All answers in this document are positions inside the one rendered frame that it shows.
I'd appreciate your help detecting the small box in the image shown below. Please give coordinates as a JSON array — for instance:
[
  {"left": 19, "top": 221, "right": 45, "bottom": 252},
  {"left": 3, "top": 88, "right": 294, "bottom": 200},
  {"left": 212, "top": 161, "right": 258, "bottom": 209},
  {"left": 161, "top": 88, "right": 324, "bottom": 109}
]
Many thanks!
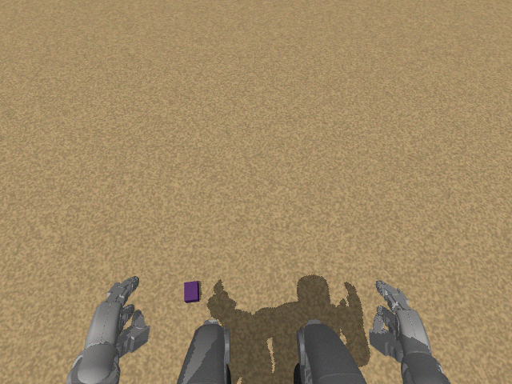
[{"left": 184, "top": 281, "right": 199, "bottom": 303}]

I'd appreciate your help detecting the left robot arm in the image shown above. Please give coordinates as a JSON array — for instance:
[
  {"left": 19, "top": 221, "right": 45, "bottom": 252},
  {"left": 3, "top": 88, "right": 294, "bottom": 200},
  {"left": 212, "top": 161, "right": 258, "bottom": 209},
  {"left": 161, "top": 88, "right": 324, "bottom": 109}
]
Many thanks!
[{"left": 66, "top": 344, "right": 121, "bottom": 384}]

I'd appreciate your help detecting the right robot hand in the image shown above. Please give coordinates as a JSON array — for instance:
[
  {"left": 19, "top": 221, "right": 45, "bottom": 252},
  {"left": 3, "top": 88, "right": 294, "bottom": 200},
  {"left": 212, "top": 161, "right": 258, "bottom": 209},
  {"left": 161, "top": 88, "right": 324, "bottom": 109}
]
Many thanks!
[{"left": 369, "top": 280, "right": 432, "bottom": 363}]

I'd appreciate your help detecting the left robot hand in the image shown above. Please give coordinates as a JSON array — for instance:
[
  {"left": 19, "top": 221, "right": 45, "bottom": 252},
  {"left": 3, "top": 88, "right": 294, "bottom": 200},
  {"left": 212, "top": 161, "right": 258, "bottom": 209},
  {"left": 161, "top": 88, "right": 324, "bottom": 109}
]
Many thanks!
[{"left": 84, "top": 276, "right": 150, "bottom": 358}]

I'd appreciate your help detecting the right robot arm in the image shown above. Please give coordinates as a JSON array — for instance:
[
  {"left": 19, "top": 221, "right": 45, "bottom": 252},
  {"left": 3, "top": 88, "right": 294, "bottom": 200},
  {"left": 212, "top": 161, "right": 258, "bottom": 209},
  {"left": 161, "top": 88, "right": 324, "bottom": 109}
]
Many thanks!
[{"left": 401, "top": 353, "right": 451, "bottom": 384}]

